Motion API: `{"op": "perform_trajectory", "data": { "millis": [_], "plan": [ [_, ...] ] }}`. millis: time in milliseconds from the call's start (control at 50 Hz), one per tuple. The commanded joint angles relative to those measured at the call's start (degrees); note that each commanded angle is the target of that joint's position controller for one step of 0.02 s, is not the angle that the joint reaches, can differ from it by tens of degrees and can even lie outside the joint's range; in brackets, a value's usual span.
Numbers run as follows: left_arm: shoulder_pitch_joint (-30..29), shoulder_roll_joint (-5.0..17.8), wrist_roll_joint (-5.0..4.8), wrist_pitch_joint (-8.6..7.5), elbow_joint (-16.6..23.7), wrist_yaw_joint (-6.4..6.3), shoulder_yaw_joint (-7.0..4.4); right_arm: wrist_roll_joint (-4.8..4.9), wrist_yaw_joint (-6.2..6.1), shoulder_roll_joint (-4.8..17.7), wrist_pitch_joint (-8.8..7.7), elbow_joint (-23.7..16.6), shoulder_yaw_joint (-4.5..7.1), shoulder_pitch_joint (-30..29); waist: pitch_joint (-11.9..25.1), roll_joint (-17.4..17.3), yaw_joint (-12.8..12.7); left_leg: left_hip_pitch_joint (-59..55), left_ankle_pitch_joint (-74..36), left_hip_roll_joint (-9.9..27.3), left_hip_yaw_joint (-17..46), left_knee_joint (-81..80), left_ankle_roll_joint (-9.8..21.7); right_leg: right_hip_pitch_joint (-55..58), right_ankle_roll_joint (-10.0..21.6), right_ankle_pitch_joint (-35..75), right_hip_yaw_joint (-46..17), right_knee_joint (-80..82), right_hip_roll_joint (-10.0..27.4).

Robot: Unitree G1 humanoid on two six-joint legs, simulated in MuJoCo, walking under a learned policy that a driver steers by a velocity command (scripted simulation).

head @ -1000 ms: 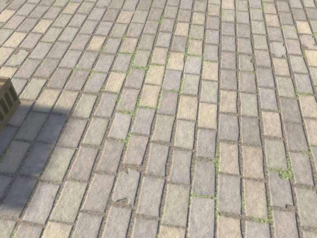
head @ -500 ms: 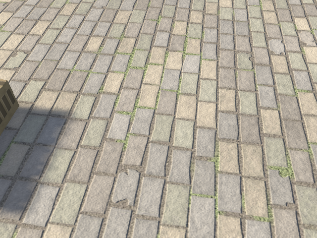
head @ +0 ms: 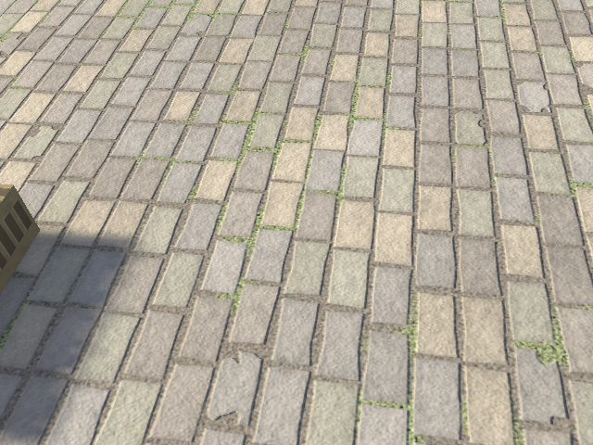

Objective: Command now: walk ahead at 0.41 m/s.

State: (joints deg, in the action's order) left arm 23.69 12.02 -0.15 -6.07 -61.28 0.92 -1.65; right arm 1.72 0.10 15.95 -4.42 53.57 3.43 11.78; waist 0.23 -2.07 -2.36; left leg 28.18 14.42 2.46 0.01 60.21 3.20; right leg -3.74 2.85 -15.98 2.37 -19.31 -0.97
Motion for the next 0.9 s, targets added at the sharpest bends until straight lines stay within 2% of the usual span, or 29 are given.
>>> {"op": "perform_trajectory", "data": {
  "millis": [20, 60, 100, 160, 200, 240, 260, 280, 300, 320, 340, 360, 380, 400, 420, 440, 460, 500, 540, 580, 660, 740, 780, 800, 820, 840, 860, 880, 900],
  "plan": [
    [3.6, 6.5, 0.27, 0.11, 1.4, -0.63, -0.51, -0.64, 0.85, 2.1, -0.76, -4.2, 0.59, -6.1, -5.3, 7.7, -0.7, 16.2, -6.3, 3.2, 0.1, -4.1, -1.4, 8.5, 6.3, 19.1, -12.1, 11.2, 13.1],
    [3.7, 7.8, 0.45, 0.60, 1.8, -1.35, -0.58, -0.58, 0.98, 0.6, -0.49, -6.3, -0.06, -11.2, -6.4, 6.5, -1.3, 15.2, -9.7, 2.5, -1.1, -11.7, -2.6, 6.0, 6.5, 22.0, -9.4, 12.3, 12.3],
    [4.1, 8.7, 0.47, 0.81, 2.1, -1.86, -0.67, -0.37, 1.26, -0.3, -0.54, -8.0, -0.66, -16.1, -7.4, 6.8, -2.3, 11.2, -14.3, 1.1, -2.5, -20.0, -3.1, 2.8, 6.2, 21.1, -7.1, 13.9, 11.3],
    [6.5, 9.2, -0.10, 0.82, 1.2, -2.09, -0.98, 0.01, 1.91, 0.2, -0.66, -9.6, -0.99, -20.6, -9.2, 7.2, -2.9, 8.3, -17.5, -0.1, -3.2, -26.5, -2.3, 3.0, 6.7, 20.7, -6.1, 15.0, 12.6],
    [6.8, 9.3, -0.55, 1.05, 0.8, -2.15, -1.31, 0.17, 2.47, 0.9, -0.99, -10.8, -1.00, -22.4, -9.8, 7.2, -2.2, 8.3, -17.1, -0.1, -2.3, -29.3, -0.9, 6.4, 6.5, 23.6, -5.7, 13.8, 14.3],
    [5.6, 10.2, -0.56, 1.46, 1.1, -2.22, -1.88, 0.09, 2.89, 2.6, -1.39, -11.1, -0.43, -21.3, -7.7, 7.6, 0.1, 5.0, -14.5, -1.2, -2.5, -30.9, 1.0, 10.3, 5.7, 34.5, -4.9, 9.7, 15.6],
    [4.8, 11.0, -0.38, 1.76, 1.5, -2.27, -2.24, 0.00, 2.83, 4.0, -1.45, -10.6, 0.24, -18.5, -4.8, 8.7, 2.1, 0.5, -12.7, -2.7, -3.3, -30.5, 2.0, 11.8, 5.1, 45.0, -4.5, 5.7, 15.9],
    [3.9, 11.6, -0.10, 2.29, 1.8, -2.28, -2.52, 0.03, 2.54, 5.9, -1.37, -9.0, 1.27, -12.3, -0.3, 9.9, 5.4, -7.4, -11.3, -4.6, -4.5, -30.0, 3.3, 12.1, 4.4, 55.3, -3.7, -1.7, 15.4],
    [2.9, 11.2, 0.21, 2.79, 2.3, -2.23, -2.34, 0.21, 2.01, 8.1, -1.07, -5.8, 2.64, -2.2, 5.6, 9.6, 10.3, -20.6, -12.3, -5.2, -4.8, -30.7, 5.1, 7.9, 2.8, 57.9, -2.2, -13.3, 13.1],
    [2.9, 9.3, 1.03, 2.79, 3.8, -2.10, -1.50, -0.62, 1.28, 11.5, -0.65, -3.3, 3.64, 8.8, 13.4, 4.4, 13.5, -39.9, -9.2, 5.2, 7.5, -28.5, 8.6, -6.8, 1.5, 40.2, -1.6, -30.8, 10.3],
    [11.0, -0.1, 0.49, 1.60, 4.0, -1.20, 0.93, -1.24, 1.65, 13.9, -0.54, -1.7, 3.86, 12.5, 23.0, -12.1, 8.0, -56.1, 7.1, 19.7, 38.1, -36.9, 18.7, -27.4, -1.9, -9.9, -3.8, -51.9, -2.2],
    [5.9, 5.6, -1.20, -0.25, 3.9, -0.81, -0.33, -0.82, 1.75, 8.4, -0.64, -1.5, 2.35, 10.2, 18.9, -7.9, 10.1, -51.9, 11.5, 18.2, 43.4, -43.8, 16.8, -33.4, -0.5, -16.0, -11.3, -59.5, -0.9],
    [-0.1, 8.8, -2.88, -1.32, 6.5, -0.69, -1.40, -0.69, 1.66, 6.5, -1.00, -2.3, 1.66, 4.3, 8.7, -6.4, 8.4, -42.9, 7.6, 16.6, 33.8, -45.3, 14.1, -37.6, 0.4, -11.7, -9.6, -60.5, 2.1],
    [-3.4, 9.2, -2.83, -1.84, 7.3, -1.15, -1.50, -0.93, 1.81, 5.2, -1.51, -3.2, 1.17, -0.7, 4.3, -0.4, 6.2, -33.4, -0.3, 14.7, 26.4, -46.9, 12.6, -35.1, 0.7, -6.0, -8.4, -57.7, 5.3],
    [-4.6, 8.9, -2.02, -1.67, 7.4, -1.64, -2.06, -1.62, 2.13, 3.8, -1.97, -3.4, 0.81, -3.2, 1.6, 1.4, 4.2, -26.1, -6.6, 12.6, 20.8, -48.2, 11.5, -32.4, 0.5, -2.7, -7.6, -54.3, 7.3],
    [-3.1, 8.0, -1.51, -0.91, 7.3, -1.77, -2.26, -2.25, 2.26, 2.3, -2.27, -3.1, 0.29, -4.2, 1.5, 0.3, 2.0, -21.8, -9.0, 10.7, 16.8, -49.8, 10.9, -28.5, 0.4, -0.8, -8.0, -52.4, 8.9],
    [-2.1, 6.4, -1.35, -0.15, 7.3, -1.81, -2.16, -2.18, 2.43, 1.9, -2.35, -2.5, 0.14, -4.0, 1.2, -0.8, 1.1, -19.1, -9.6, 10.1, 15.0, -51.2, 11.1, -26.6, 0.1, -0.5, -7.8, -50.6, 9.4],
    [-3.3, 5.3, -1.04, 0.99, 8.3, -1.95, -2.11, -1.64, 2.04, 3.1, -2.55, -1.2, 0.22, -2.4, -1.1, -1.2, 0.3, -15.1, -10.3, 9.6, 11.7, -53.8, 11.8, -27.3, -0.9, -0.1, -6.8, -46.2, 10.5],
    [-8.6, 6.1, -0.42, 1.36, 10.7, -2.14, -2.24, -1.72, 1.06, 5.2, -2.52, -0.3, 0.60, -0.3, -3.3, -0.6, 1.1, -14.4, -10.4, 9.5, 10.0, -55.5, 12.2, -31.5, -2.5, 4.9, -6.1, -40.0, 11.2],
    [-13.5, 6.2, -0.06, 1.20, 12.4, -1.90, -2.15, -1.63, 0.26, 6.2, -2.19, 0.2, 0.76, 1.8, -4.1, -0.1, 2.4, -15.9, -11.6, 8.6, 8.0, -55.9, 11.2, -33.8, -3.3, 12.2, -5.5, -31.6, 10.9],
    [-22.3, 5.1, -0.52, 0.62, 14.6, -0.88, -1.30, -0.88, -0.29, 7.6, -1.67, 1.5, 0.88, 6.7, -4.4, -0.1, 5.6, -18.1, -13.0, 7.0, 3.7, -55.2, 8.8, -29.7, -3.5, 22.0, -2.2, -17.2, 7.4],
    [-27.4, 6.3, -1.05, 0.33, 17.1, 0.44, -1.18, -0.36, -0.44, 8.1, -0.50, 3.5, 1.16, 10.6, -5.2, -0.4, 6.4, -27.4, -13.9, 10.9, 4.7, -51.2, 7.9, -31.7, -1.8, 18.4, -3.3, -11.5, 6.5],
    [-26.1, 7.9, -1.11, 0.05, 17.5, 0.99, -1.63, -0.40, -0.59, 8.9, 0.26, 3.6, 1.54, 10.2, -4.0, -1.3, 4.7, -30.9, -18.7, 12.5, 5.3, -47.9, 6.8, -29.2, -0.3, 13.8, -3.0, -10.0, 5.6],
    [-22.9, 9.1, -1.11, -0.09, 16.9, 1.09, -2.22, -0.48, -0.63, 9.3, 0.62, 3.3, 1.65, 9.1, -2.1, -2.1, 2.5, -31.5, -26.4, 12.1, 4.6, -43.9, 6.0, -24.3, 0.7, 12.0, -1.7, -9.2, 4.2],
    [-15.3, 11.1, -1.01, -0.12, 14.6, 0.94, -3.44, -0.69, -0.61, 8.6, 1.02, 2.9, 1.38, 8.1, 2.4, -1.8, -1.4, -30.2, -34.7, 9.6, 2.4, -34.8, 4.7, -14.3, 2.2, 11.7, -0.1, -8.3, 2.3],
    [-4.3, 14.7, -0.62, -0.05, 11.7, 0.48, -4.89, -1.47, -0.66, 6.5, 1.18, 1.9, 0.42, 8.5, 10.4, 0.9, -5.3, -22.4, -30.2, 6.3, -0.2, -20.1, 2.9, 2.1, 5.0, 12.4, -4.5, -10.2, 6.5],
    [2.6, 21.0, 0.27, 0.38, 10.1, 0.34, -6.42, -1.86, -0.07, -0.4, 0.12, 0.9, -1.69, 15.3, 19.0, 15.0, -3.4, 1.3, -6.7, -3.4, -3.3, 3.1, -1.6, 24.9, 14.3, 4.0, -30.4, -6.8, 21.1],
    [3.2, 16.4, -0.09, 0.46, 10.0, 0.68, -5.05, -1.00, 0.18, 1.4, -1.34, 1.8, -1.52, 14.5, 22.1, 16.2, -4.2, 9.9, 18.1, -5.5, 5.0, 12.1, -1.4, 27.4, 16.2, -2.5, -45.2, 2.2, 24.0],
    [-2.0, 13.1, -0.32, 0.22, 10.8, 0.66, -3.86, 0.73, 0.44, 6.9, -2.30, 0.5, -0.04, 9.2, 13.0, 12.3, -3.4, 15.1, 15.4, -1.9, 6.5, 16.0, 0.0, 20.4, 12.9, -3.8, -37.3, 2.9, 22.1]
  ]
}}
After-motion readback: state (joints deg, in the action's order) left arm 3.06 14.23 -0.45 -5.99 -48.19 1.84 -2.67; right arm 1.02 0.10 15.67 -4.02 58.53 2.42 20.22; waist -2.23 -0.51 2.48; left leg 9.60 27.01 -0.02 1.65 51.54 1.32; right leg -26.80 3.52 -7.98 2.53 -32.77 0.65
